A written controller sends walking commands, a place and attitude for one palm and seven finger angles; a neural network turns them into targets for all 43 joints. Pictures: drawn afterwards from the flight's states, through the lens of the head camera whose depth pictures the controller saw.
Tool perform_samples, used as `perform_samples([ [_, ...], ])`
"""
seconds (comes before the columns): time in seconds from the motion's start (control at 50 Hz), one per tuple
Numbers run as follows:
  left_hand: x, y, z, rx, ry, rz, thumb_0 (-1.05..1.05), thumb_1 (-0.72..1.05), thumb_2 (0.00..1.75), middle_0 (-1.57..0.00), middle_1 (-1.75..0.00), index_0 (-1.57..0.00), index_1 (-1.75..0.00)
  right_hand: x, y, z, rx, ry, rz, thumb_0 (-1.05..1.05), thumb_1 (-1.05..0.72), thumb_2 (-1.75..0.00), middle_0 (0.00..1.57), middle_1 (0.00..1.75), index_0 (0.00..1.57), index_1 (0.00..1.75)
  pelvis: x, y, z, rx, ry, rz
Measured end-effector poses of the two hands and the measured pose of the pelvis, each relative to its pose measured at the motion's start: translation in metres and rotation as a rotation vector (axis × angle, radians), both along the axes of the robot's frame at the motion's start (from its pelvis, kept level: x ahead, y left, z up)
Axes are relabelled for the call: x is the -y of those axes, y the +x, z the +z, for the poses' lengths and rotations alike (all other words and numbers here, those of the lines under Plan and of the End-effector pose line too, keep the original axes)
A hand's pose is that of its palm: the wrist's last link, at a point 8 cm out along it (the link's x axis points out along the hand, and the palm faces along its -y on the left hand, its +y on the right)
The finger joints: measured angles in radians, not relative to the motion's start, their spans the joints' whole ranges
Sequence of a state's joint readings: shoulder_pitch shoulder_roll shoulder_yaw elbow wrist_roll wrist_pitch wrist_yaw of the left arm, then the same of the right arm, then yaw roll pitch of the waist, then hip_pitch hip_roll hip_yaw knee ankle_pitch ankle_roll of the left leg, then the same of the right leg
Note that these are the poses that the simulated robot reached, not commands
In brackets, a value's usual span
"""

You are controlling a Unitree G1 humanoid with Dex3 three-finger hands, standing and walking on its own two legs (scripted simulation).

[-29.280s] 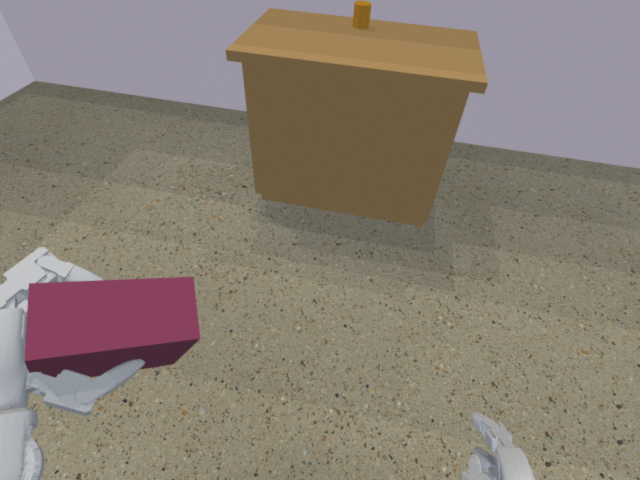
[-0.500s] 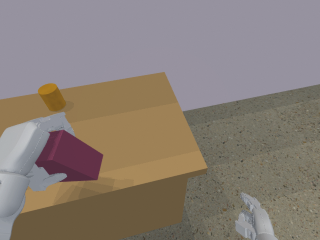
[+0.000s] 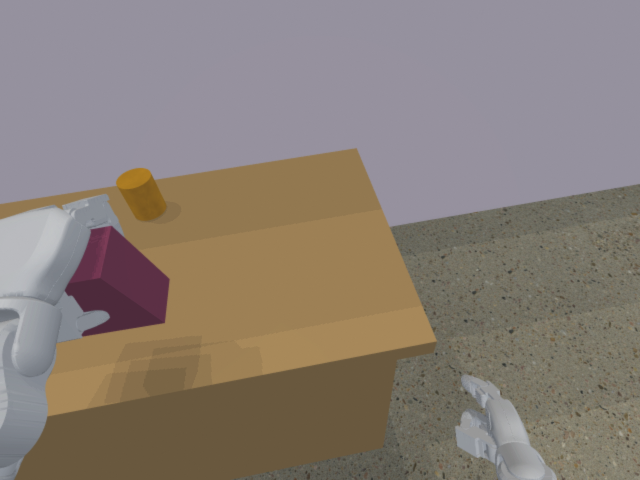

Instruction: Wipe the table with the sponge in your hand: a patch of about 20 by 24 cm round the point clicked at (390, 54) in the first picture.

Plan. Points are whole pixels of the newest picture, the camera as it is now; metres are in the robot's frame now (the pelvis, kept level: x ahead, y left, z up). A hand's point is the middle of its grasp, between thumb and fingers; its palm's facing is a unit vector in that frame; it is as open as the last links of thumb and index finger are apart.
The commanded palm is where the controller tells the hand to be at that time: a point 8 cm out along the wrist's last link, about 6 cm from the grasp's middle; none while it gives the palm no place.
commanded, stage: turn the palm down, sponge in hand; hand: left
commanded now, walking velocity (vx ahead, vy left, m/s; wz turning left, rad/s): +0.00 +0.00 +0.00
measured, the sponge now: (102, 294) +0.25 +0.31 +0.13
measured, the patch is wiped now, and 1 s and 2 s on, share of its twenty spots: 0.00 0.00 0.00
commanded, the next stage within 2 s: move the sponge above the wiping area in 0.52 s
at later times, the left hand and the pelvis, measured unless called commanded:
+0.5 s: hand (117, 291) +0.23 +0.26 +0.16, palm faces +0.17 -0.08 -0.98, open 10.0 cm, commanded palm +0.19 +0.24 +0.21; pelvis -0.01 -0.04 +0.00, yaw +0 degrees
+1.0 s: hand (146, 334) +0.21 +0.24 +0.11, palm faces -0.09 -0.08 -0.99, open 10.0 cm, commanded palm +0.19 +0.25 +0.20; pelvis -0.02 -0.04 +0.00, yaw -1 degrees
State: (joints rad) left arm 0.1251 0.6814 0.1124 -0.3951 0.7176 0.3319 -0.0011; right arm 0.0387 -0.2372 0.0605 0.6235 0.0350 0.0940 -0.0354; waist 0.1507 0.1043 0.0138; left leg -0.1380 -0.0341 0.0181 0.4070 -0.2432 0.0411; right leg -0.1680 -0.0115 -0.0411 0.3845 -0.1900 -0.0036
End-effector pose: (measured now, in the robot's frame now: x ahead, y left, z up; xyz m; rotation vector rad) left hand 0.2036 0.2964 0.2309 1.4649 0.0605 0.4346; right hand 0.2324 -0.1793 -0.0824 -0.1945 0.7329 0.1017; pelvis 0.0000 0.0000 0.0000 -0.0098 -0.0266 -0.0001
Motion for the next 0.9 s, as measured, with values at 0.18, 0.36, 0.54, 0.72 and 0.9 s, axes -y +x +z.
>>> perform_samples([
  [0.18, 0.034, -0.002, -0.045, -0.237, -0.089, 0.026, 0.00, -0.51, 1.06, -0.73, -1.35, -0.75, -1.36, 0.024, 0.006, -0.001, 0.041, 0.012, -0.022, 0.01, -0.90, -0.90, 0.20, 0.30, 0.20, 0.30, 0.010, -0.004, 0.001, -0.013, 0.011, 0.002],
  [0.36, 0.054, -0.003, -0.010, -0.094, 0.088, -0.077, 0.00, -0.51, 1.06, -0.74, -1.34, -0.76, -1.35, 0.046, 0.004, 0.002, 0.044, 0.000, -0.036, 0.01, -0.91, -0.90, 0.20, 0.30, 0.20, 0.30, 0.030, -0.001, 0.000, 0.015, 0.013, -0.014],
  [0.54, 0.052, -0.002, -0.036, -0.177, -0.080, 0.076, 0.00, -0.51, 1.06, -0.73, -1.35, -0.75, -1.36, 0.070, -0.001, 0.002, 0.081, 0.020, -0.091, 0.01, -0.91, -0.90, 0.20, 0.30, 0.20, 0.30, 0.038, -0.009, -0.001, 0.011, 0.022, -0.010],
  [0.72, 0.088, -0.010, -0.029, -0.159, 0.087, -0.142, 0.00, -0.52, 1.06, -0.74, -1.34, -0.76, -1.35, 0.078, -0.012, 0.000, 0.073, -0.010, -0.098, 0.01, -0.91, -0.90, 0.19, 0.30, 0.19, 0.30, 0.045, -0.010, -0.003, 0.032, 0.024, -0.027],
  [0.9, 0.034, -0.005, -0.027, -0.146, -0.020, 0.139, 0.00, -0.51, 1.06, -0.74, -1.35, -0.75, -1.36, 0.080, -0.022, -0.005, 0.062, 0.022, -0.131, 0.01, -0.91, -0.90, 0.20, 0.30, 0.20, 0.30, 0.044, -0.016, -0.003, 0.029, 0.024, -0.019],
])
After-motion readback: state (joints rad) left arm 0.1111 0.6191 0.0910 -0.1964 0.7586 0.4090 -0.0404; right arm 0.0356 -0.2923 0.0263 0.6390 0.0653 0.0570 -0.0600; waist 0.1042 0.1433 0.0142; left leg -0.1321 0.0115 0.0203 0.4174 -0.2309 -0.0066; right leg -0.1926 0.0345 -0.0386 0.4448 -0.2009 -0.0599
